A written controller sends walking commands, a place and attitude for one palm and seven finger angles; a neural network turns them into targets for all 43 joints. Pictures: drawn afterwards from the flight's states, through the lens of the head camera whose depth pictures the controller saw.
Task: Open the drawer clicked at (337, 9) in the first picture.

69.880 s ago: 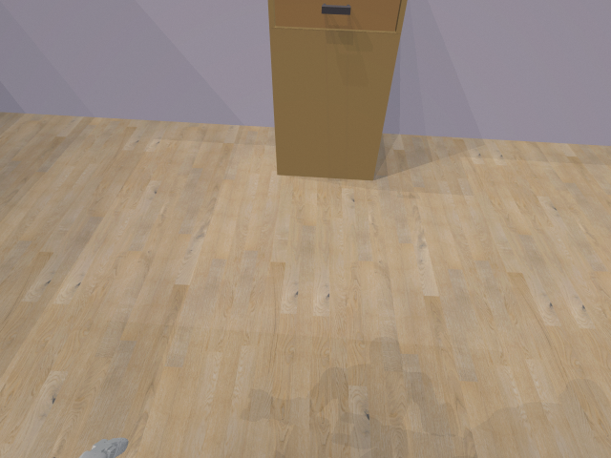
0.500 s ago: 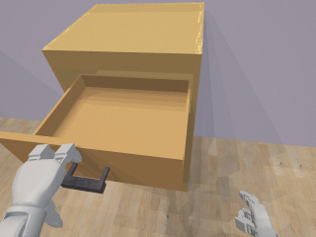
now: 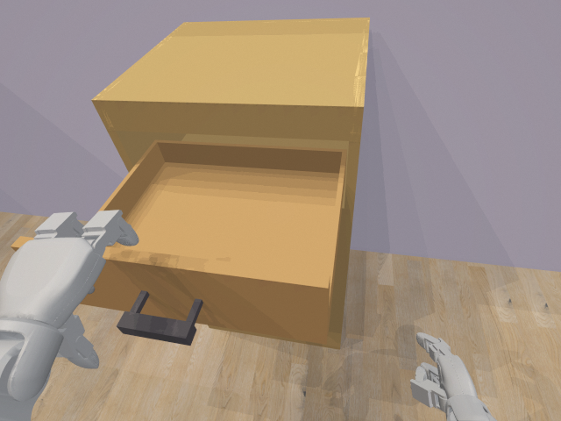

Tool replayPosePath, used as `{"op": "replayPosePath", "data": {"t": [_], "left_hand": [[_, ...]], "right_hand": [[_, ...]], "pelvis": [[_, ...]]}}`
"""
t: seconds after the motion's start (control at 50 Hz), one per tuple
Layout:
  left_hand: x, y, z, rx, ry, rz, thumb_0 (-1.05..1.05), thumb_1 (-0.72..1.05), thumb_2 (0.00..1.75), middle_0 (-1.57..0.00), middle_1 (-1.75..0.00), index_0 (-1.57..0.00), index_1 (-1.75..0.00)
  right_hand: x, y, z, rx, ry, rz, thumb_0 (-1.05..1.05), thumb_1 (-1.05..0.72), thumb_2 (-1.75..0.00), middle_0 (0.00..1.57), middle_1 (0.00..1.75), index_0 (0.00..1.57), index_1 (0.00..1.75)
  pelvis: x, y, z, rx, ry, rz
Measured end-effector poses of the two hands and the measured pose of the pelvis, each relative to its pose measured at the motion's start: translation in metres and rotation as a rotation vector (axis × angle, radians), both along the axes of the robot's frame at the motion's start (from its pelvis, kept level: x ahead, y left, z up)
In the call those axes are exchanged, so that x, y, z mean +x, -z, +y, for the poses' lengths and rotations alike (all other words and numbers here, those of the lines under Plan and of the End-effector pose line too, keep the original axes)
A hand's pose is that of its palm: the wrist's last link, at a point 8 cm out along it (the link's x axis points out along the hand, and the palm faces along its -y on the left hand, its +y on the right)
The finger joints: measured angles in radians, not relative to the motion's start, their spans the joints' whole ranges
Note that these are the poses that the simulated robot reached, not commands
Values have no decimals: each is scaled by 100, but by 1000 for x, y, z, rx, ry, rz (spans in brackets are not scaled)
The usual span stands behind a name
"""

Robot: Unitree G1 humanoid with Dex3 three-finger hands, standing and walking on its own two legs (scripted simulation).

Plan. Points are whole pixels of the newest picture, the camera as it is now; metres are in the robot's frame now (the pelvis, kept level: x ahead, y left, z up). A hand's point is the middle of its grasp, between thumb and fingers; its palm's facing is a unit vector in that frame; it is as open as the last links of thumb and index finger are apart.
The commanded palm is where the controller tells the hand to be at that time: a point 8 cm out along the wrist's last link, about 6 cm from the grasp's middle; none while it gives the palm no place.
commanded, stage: lift the hand off the handle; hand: left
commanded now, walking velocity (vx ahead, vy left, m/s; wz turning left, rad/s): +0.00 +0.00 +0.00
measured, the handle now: (163, 314) +0.23 +0.22 +0.04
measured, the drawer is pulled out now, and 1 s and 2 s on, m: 0.30 0.30 0.30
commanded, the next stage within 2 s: draw the hand back to the body in 0.32 s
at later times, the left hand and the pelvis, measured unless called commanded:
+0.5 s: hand (97, 282) +0.20 +0.24 +0.18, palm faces +0.08 -0.05 -1.00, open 13.8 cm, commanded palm +0.16 +0.24 +0.24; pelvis -0.01 -0.01 +0.00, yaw +1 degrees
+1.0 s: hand (98, 287) +0.19 +0.23 +0.18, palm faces +0.10 +0.00 -1.00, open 13.8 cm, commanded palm +0.15 +0.25 +0.24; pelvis +0.00 -0.01 +0.00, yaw +1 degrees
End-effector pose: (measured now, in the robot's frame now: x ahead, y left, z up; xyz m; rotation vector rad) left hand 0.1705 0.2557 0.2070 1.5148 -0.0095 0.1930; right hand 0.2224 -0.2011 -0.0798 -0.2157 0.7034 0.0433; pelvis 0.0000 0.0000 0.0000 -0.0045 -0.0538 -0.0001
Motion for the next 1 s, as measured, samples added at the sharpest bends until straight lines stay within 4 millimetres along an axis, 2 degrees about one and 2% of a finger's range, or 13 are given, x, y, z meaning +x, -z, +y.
{"op": "replayPosePath", "data": {"t": [0.28,0.42,0.52,0.6,0.7,0.8,0.9,1.0], "left_hand": [[-5,-41,-14,40,55,-63,0,-50,30,-32,-120,-33,-120],[2,-26,-8,6,10,32,0,-50,30,-32,-120,-32,-120],[1,-21,-23,6,77,39,0,-50,30,-32,-120,-32,-120],[-1,-28,-30,34,121,-6,0,-50,30,-32,-120,-33,-120],[1,-34,-17,56,63,-29,0,-50,30,-32,-120,-33,-120],[4,-26,-5,22,-3,28,0,-50,30,-32,-120,-32,-120],[0,-15,-21,4,71,77,0,-50,30,-32,-120,-32,-120],[-6,-24,-27,62,139,30,0,-50,30,-32,-120,-33,-120]], "right_hand": [[0,-1,-5,27,-17,-21,1,-90,-90,20,30,20,30],[-4,3,-5,48,-32,-14,1,-90,-90,20,30,20,30],[-8,3,-8,37,-36,-24,1,-90,-90,20,30,20,30],[-10,4,-13,31,-30,-23,1,-90,-90,20,30,20,30],[-12,8,-17,37,-20,-4,1,-90,-90,20,30,20,30],[-13,10,-21,39,-11,-3,2,-90,-90,20,30,20,30],[-11,7,-23,24,-5,-23,2,-90,-90,20,30,20,30],[-8,6,-23,7,-8,-24,2,-90,-90,20,30,20,30]], "pelvis": [[-3,0,-4,2,-4,-3],[-9,0,-10,7,-10,6],[-8,1,-13,4,-13,9],[-7,2,-15,3,-11,7],[-8,2,-17,4,-10,7],[-8,3,-17,6,-11,14],[-4,3,-15,4,-10,24],[0,4,-15,0,-9,23]]}}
